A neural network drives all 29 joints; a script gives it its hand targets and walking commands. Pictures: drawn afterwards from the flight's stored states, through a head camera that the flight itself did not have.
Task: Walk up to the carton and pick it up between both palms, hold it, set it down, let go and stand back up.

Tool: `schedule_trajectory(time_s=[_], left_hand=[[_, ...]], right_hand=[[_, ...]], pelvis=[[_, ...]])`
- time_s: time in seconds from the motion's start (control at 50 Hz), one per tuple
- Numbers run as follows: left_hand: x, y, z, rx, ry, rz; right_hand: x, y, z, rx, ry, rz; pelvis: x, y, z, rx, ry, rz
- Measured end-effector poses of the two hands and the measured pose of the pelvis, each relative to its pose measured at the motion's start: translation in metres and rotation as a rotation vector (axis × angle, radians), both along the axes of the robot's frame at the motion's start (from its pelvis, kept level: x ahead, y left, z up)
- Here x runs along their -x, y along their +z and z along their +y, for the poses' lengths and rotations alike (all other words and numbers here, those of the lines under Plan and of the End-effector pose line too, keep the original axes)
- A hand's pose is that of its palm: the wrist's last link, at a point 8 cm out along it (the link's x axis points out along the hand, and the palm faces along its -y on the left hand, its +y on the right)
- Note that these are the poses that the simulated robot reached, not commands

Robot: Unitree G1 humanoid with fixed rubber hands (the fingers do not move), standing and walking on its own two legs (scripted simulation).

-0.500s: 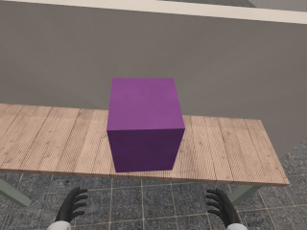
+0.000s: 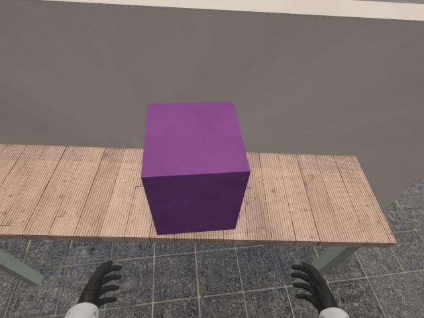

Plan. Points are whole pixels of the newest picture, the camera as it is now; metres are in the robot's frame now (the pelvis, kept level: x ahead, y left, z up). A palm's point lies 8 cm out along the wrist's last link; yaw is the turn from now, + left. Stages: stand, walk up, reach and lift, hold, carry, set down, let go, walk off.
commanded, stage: let go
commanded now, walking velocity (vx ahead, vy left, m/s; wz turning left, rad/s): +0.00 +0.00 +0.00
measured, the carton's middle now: (194, 170) +0.44 +0.04 -0.02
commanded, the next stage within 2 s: stand in 0.30 s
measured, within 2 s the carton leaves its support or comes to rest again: neither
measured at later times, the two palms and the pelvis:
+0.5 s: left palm out of the picture +0.11 +0.25 -0.10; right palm out of the picture +0.10 -0.25 -0.10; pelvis +0.00 +0.00 -0.01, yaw +0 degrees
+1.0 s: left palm out of the picture -0.01 +0.27 -0.13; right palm out of the picture -0.01 -0.23 -0.12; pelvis -0.05 +0.02 -0.01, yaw +1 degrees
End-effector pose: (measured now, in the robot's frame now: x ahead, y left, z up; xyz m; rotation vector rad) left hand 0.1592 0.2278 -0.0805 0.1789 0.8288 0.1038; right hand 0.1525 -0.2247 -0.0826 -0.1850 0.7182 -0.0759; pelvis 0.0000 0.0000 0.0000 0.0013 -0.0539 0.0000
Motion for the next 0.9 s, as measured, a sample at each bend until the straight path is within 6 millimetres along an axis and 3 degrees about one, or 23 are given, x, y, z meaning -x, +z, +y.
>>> schedule_trajectory(time_s=[0.34,0.44,0.68,0.9], left_hand=[[0.005,-0.005,-0.007,0.021,-0.001,-0.022],[0.032,-0.016,0.009,-0.012,0.007,0.013],[0.113,-0.035,0.040,-0.061,0.046,0.203],[0.154,-0.045,0.042,-0.046,0.039,0.261]], right_hand=[[0.009,0.002,-0.011,0.039,-0.016,0.019],[0.030,-0.012,-0.020,0.064,-0.061,0.133],[0.104,-0.032,-0.023,0.085,-0.077,0.330],[0.144,-0.037,-0.012,0.081,-0.073,0.382]], pelvis=[[0.003,-0.003,-0.001,0.001,-0.003,0.017],[0.002,-0.006,0.002,0.007,0.003,0.019],[0.019,-0.005,0.010,0.010,0.010,0.003],[0.040,-0.006,0.019,0.010,0.013,-0.013]])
